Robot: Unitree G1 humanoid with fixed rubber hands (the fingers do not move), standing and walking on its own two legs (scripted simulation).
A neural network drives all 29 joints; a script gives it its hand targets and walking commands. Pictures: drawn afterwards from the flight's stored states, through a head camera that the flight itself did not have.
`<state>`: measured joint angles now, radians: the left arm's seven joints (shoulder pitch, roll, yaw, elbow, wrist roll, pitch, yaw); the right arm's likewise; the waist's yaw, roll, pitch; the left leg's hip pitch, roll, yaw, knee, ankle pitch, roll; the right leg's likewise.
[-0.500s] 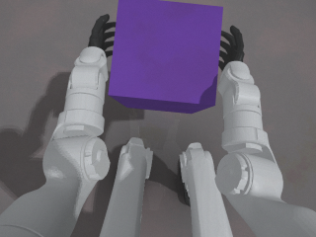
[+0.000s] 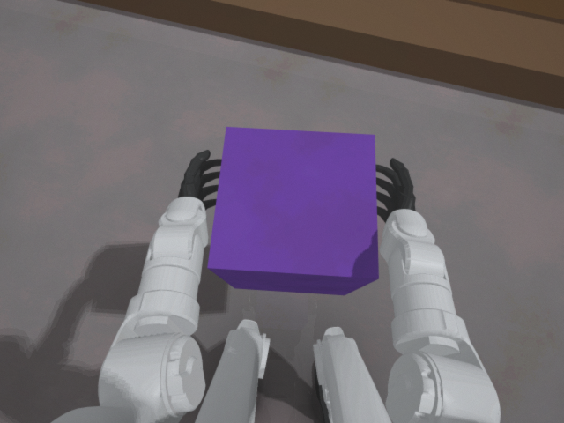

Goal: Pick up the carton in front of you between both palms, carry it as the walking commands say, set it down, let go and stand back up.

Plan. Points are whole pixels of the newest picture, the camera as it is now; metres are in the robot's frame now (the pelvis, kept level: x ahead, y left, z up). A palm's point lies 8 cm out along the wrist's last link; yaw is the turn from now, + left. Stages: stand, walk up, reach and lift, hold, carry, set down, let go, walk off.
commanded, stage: reach and lift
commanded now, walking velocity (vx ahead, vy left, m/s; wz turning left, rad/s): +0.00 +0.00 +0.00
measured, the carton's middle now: (294, 223) +0.41 +0.01 -0.11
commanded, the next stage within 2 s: hold in 1.70 s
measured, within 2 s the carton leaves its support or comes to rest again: neither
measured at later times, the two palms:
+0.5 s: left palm (165, 186) +0.36 +0.15 +0.11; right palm (463, 196) +0.37 -0.15 +0.12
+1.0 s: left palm (141, 180) +0.34 +0.15 +0.17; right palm (513, 188) +0.34 -0.15 +0.18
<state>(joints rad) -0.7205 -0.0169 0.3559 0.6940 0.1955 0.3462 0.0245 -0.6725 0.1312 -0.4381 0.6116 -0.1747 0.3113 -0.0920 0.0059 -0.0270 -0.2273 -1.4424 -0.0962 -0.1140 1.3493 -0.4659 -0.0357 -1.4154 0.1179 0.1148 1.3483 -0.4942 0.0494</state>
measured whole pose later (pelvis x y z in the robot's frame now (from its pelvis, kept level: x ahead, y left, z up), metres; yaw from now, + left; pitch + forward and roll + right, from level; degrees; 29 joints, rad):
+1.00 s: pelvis +0.04 +0.00 +0.15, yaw +1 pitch -3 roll +0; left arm -0.32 -0.16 0.30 0.41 0.30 0.63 0.01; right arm -0.33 0.17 -0.32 0.42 -0.30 0.60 0.00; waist 0.00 -0.01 -0.02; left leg -0.20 -0.05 -0.14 0.48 -0.22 -0.01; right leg -0.18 0.05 0.15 0.48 -0.24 0.01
